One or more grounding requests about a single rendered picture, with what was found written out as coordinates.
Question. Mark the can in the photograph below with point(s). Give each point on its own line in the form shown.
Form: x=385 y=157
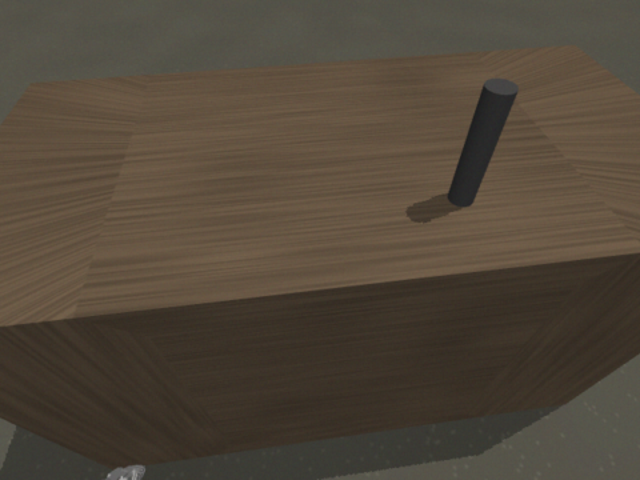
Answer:
x=491 y=113

